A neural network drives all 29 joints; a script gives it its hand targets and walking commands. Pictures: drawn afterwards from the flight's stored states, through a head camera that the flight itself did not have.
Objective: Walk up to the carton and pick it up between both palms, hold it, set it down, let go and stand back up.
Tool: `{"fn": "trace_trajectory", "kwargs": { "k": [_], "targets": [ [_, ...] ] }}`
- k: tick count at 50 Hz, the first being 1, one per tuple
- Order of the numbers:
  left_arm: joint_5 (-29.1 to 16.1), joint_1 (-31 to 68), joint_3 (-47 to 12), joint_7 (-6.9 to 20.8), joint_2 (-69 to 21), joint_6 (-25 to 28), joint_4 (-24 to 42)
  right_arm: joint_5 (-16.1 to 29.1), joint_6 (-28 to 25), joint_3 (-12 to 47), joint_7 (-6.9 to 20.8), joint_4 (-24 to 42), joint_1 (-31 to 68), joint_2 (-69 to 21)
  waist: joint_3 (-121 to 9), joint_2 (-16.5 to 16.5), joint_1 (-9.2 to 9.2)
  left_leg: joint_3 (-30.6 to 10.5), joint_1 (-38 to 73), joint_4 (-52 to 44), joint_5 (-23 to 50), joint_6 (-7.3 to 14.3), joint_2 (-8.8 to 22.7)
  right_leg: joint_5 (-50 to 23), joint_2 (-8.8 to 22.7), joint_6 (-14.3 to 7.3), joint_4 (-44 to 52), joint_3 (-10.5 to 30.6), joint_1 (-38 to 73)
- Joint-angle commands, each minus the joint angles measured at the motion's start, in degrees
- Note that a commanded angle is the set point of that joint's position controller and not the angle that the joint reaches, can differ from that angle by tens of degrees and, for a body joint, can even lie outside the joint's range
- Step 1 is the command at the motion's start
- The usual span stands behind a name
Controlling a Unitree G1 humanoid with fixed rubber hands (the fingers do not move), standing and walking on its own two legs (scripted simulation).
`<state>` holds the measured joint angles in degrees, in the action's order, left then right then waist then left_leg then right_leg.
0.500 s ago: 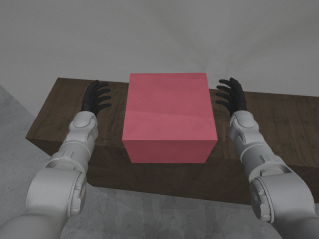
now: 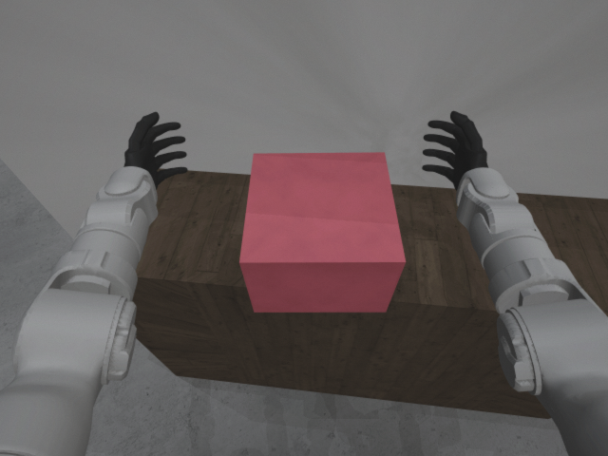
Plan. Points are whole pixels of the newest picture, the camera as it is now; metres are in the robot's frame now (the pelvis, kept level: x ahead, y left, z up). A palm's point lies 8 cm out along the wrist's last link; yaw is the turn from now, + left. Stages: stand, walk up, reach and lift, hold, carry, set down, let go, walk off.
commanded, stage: set down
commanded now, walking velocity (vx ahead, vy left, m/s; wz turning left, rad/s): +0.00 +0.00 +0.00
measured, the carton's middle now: (319, 232) +0.45 -0.03 -0.01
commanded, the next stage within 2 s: let go in 1.64 s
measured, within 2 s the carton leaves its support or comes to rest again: neither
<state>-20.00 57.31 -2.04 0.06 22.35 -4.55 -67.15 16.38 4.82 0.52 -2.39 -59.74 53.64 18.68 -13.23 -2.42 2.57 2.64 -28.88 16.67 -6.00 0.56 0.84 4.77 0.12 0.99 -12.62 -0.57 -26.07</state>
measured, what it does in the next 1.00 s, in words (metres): stands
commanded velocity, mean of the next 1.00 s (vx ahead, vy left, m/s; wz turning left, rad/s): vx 0.00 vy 0.00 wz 0.00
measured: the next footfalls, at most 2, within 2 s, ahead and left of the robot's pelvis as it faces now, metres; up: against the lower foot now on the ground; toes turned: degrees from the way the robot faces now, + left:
none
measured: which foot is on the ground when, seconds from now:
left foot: down 0.00-1.00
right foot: down 0.00-1.00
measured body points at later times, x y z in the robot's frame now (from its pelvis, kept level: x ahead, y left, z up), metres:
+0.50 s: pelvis +0.01 -0.01 +0.01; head +0.03 -0.02 +0.46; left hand +0.43 +0.21 +0.10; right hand +0.41 -0.23 +0.09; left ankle +0.00 +0.11 -0.75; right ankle -0.01 -0.13 -0.75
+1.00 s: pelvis +0.00 +0.00 +0.00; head +0.00 -0.01 +0.45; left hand +0.35 +0.21 +0.05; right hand +0.33 -0.22 +0.04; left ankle +0.00 +0.11 -0.75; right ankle -0.01 -0.13 -0.75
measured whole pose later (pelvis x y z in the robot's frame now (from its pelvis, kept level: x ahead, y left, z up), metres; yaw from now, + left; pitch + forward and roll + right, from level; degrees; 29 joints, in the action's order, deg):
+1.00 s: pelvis +0.00 +0.00 +0.00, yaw +0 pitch +5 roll +0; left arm -11.9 22.1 0.6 1.8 14.4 1.0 -42.0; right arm 13.8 -1.5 -0.8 -3.7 -36.5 16.9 13.7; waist -6.4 -1.1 0.3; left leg 2.7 -14.0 16.9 -7.9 0.7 0.3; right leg 8.0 0.6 0.6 -15.3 -0.4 -12.4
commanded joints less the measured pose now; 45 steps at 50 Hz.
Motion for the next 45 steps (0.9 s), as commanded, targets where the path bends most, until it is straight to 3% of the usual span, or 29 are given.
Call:
{"fn": "trace_trajectory", "kwargs": {
  "k": [1, 3, 7, 10, 13, 17, 21, 24, 25, 27, 28, 35, 37, 41, 45],
  "targets": [
    [-0.9, 21.3, 0.1, 0.6, 8.5, -0.1, 8.2, 0.3, 0.3, -1.0, -0.2, 8.2, 23.3, 6.5, -27.3, -0.4, 0.77, -4.0, 28.4, 3.7, 21.0, -4.0, -1.5, -11.9, -1.8, 1.6, 0.6, 1.2, 7.6],
    [-0.1, 19.8, 1.2, 1.4, 8.8, -1.5, 6.9, 0.1, 1.2, -1.4, -0.4, 7.5, 22.2, 7.9, -24.8, -1.9, 0.54, -3.9, 28.6, 3.7, 21.6, -4.5, -1.5, -12.6, -2.1, 1.1, 1.2, 1.3, 7.8],
    [1.5, 17.6, 2.5, 1.6, 8.4, -2.5, 12.4, -0.8, 1.6, -2.7, -0.9, 13.4, 20.5, 8.6, -25.3, -0.1, 0.84, -4.2, 31.3, 2.7, 22.1, -4.8, -1.5, -12.0, -2.3, 0.8, 1.7, 0.9, 8.5],
    [2.4, 16.5, 3.4, 1.4, 8.8, -1.9, 19.1, -1.1, 0.4, -3.6, -0.9, 18.0, 19.5, 8.8, -31.8, -1.2, 0.28, -4.0, 34.9, 3.0, 30.2, -5.0, -1.7, -18.4, -2.6, 0.6, 1.1, 0.9, 11.1],
    [4.2, 9.7, 5.0, 2.4, 7.6, -2.4, 17.1, -0.7, 0.5, -2.3, -0.6, 16.2, 12.6, 7.6, -26.8, 0.0, -0.32, -3.3, 33.6, 2.3, 28.3, -4.9, -2.2, -18.6, -2.8, 0.4, 1.7, 1.4, 14.5],
    [5.1, 8.3, 6.5, 2.5, 7.1, -0.6, 24.2, -0.1, -1.2, -2.4, -1.0, 22.4, 10.8, 7.6, -27.2, 1.1, -0.53, -3.0, 31.6, 0.9, 28.6, -4.0, -2.7, -22.4, -2.8, 0.6, 0.6, 1.9, 18.7],
    [5.6, 3.3, 6.7, 3.3, 5.8, 0.4, 24.6, 0.1, -2.0, -2.1, -1.0, 22.6, 5.2, 6.3, -24.2, 1.2, -0.87, -2.4, 30.8, 0.0, 27.3, -3.8, -3.1, -22.0, -3.0, 0.4, 1.2, 2.1, 20.9],
    [6.3, -0.4, 8.2, 3.5, 5.9, 1.3, 25.5, -0.1, -2.9, -0.8, -1.9, 28.0, 3.0, 5.7, -21.8, 3.6, -1.63, -2.3, 28.3, -0.7, 24.4, -2.4, -3.4, -22.6, -2.5, 1.1, 0.1, 2.2, 23.4],
    [6.0, -1.9, 7.3, 3.6, 5.0, 1.9, 27.7, 0.3, -3.6, -1.0, -2.1, 28.2, 0.9, 5.6, -21.8, 2.7, -1.11, -2.2, 28.7, -1.0, 26.0, -2.3, -3.5, -24.3, -2.5, 0.7, -0.1, 2.6, 24.6],
    [7.1, -6.1, 7.8, 4.1, 4.1, 2.2, 25.4, 0.2, -3.8, -0.7, -2.2, 25.3, -5.2, 3.7, -17.6, 2.3, -1.68, -1.8, 28.8, -1.1, 24.1, -2.4, -3.7, -21.7, -2.3, 0.9, 0.9, 2.8, 24.4],
    [6.8, -2.4, 7.7, 4.1, 5.3, 2.2, 27.7, 0.1, -3.6, -1.5, -2.3, 26.3, -2.2, 4.1, -17.5, 2.0, -1.6, -1.8, 27.5, -1.2, 21.8, -2.4, -3.8, -19.5, -2.3, 0.8, 0.9, 2.6, 23.4],
    [7.1, -10.8, 6.5, 3.6, 2.3, 4.4, 31.7, -1.7, -5.3, -2.6, -2.4, 30.6, -10.8, 3.3, -14.5, 2.4, -1.23, -1.6, 29.7, -0.9, 18.7, -1.6, -3.4, -13.3, -2.2, 0.2, 0.7, 1.9, 20.7],
    [6.8, -9.5, 5.1, 3.0, 2.3, 5.2, 34.2, -1.6, -5.9, -3.7, -2.1, 32.6, -10.1, 3.6, -14.6, 0.4, -1.31, -1.7, 29.0, -0.9, 17.4, -1.6, -3.3, -11.3, -1.9, -0.3, 0.6, 1.9, 19.5],
    [7.2, -12.7, 6.1, 2.4, 2.0, 5.7, 30.6, -2.7, -6.5, -2.3, -1.9, 32.8, -13.1, 1.7, -9.8, 4.2, -2.07, -2.2, 26.2, 0.3, 11.2, -0.6, -3.0, -5.2, -1.9, -0.2, -0.4, 1.9, 17.5],
    [7.2, -13.6, 4.2, 1.4, 0.8, 7.1, 32.0, -3.2, -7.1, -3.7, -1.4, 30.8, -15.3, 2.2, -7.8, 1.6, -2.41, -2.5, 25.1, 0.5, 6.1, -0.7, -2.4, 1.1, -1.8, -0.6, -1.4, 1.2, 13.0]
  ]
}}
